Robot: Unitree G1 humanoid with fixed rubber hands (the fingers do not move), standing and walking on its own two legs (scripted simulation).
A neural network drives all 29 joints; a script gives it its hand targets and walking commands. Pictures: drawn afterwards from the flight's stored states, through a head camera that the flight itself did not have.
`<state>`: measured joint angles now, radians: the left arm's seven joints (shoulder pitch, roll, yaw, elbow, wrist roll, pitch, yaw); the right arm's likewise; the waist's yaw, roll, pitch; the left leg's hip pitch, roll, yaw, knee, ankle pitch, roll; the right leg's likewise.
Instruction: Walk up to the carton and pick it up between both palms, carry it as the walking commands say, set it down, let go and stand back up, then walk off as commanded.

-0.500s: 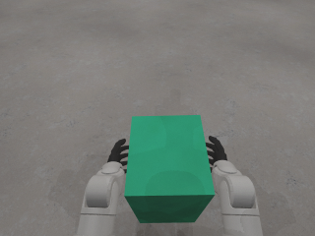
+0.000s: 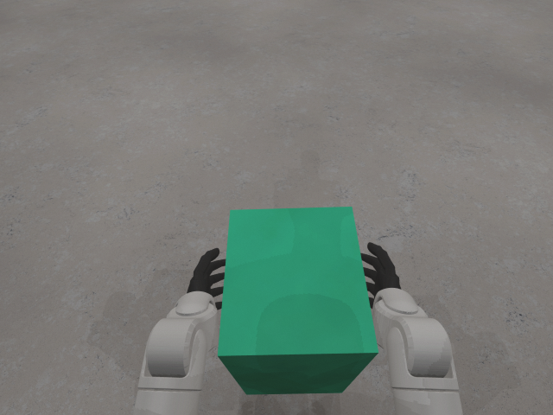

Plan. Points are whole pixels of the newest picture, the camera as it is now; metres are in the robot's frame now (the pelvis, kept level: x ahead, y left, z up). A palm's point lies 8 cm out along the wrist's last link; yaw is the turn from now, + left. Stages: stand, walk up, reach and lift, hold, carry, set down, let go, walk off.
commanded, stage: carry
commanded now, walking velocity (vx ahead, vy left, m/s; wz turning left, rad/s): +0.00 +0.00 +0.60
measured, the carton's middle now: (292, 312) +0.28 -0.01 -0.01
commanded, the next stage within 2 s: none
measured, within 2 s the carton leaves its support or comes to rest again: neither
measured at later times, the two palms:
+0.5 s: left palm (153, 351) +0.19 +0.17 +0.06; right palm (353, 308) +0.25 -0.08 +0.06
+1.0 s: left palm out of the picture +0.10 +0.23 +0.06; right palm (283, 328) +0.23 +0.01 +0.05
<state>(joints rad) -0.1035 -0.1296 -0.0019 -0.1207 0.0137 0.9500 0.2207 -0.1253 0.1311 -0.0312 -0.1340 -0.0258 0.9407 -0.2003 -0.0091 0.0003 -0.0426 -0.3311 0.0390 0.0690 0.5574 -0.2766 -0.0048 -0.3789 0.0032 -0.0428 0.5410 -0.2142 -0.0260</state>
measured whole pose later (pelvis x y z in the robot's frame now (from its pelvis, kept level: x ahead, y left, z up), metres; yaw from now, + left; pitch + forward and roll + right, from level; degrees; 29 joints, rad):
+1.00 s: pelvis -0.08 -0.01 -0.02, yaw +28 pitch +5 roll -1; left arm -0.11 -0.13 -0.03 -0.39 0.00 1.16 0.24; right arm -0.13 0.13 0.00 -0.41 -0.04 1.16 -0.21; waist 0.03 0.08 -0.01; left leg -0.55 -0.03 -0.08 0.73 -0.28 -0.01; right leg -0.43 -0.04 -0.15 0.70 -0.33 0.01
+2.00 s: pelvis -0.18 -0.04 -0.01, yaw +68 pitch +2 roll +2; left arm -0.08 -0.13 -0.02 -0.38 0.03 1.19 0.22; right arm -0.18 0.14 0.00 -0.35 -0.02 1.20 -0.22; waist -0.05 -0.02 -0.09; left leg -0.36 0.02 0.09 0.61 -0.28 0.00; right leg -0.43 -0.27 -0.29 0.72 -0.30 0.04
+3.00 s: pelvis -0.25 -0.13 -0.01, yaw +100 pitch +3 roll +0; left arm -0.13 -0.13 -0.01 -0.38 -0.02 1.15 0.25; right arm -0.14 0.13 0.01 -0.41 -0.05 1.13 -0.21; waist 0.06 0.06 0.03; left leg -0.46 -0.05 -0.02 0.65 -0.24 0.03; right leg -0.41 -0.05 -0.11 0.66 -0.37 0.06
